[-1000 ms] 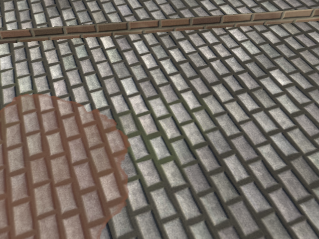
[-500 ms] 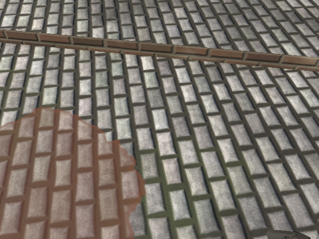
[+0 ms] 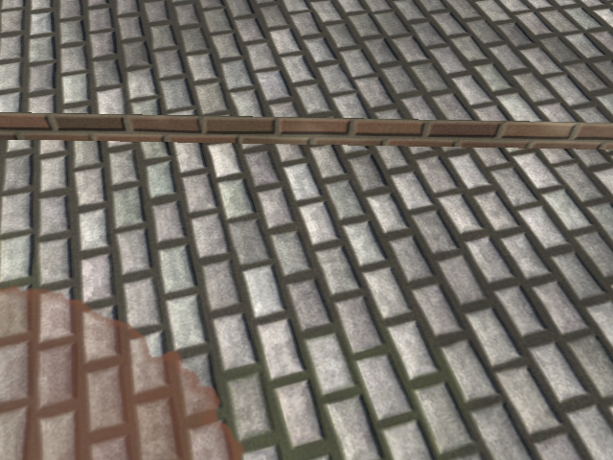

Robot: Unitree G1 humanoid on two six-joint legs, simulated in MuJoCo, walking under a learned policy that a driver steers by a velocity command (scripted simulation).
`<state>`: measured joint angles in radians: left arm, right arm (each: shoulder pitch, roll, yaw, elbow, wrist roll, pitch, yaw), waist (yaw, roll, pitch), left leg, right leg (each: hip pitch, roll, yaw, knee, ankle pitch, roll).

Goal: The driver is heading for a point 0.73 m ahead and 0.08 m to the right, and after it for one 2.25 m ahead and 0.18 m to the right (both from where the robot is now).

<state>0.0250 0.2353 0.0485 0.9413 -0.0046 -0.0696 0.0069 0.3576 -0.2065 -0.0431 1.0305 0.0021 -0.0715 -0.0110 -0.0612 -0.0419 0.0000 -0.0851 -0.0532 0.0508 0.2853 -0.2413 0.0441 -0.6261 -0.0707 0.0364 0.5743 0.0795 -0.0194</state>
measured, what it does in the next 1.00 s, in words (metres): walks ahead: right foot, then left foot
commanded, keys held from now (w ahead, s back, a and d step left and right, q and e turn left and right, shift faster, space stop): no key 0.88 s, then w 0.12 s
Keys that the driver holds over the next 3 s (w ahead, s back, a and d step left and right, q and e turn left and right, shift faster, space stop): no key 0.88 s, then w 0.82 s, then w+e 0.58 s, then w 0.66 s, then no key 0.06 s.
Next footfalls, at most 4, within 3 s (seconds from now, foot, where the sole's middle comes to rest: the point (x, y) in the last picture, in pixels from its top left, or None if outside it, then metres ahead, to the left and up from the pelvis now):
0.06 right None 0.21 -0.13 -0.78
0.36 left None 0.14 0.11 -0.78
1.62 left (245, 420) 0.58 0.12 -0.78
2.20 right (350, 303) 0.87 -0.15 -0.78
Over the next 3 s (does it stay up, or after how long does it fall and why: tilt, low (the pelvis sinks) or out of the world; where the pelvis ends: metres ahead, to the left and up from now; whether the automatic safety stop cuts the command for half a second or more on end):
stays up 1.15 -0.11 0.00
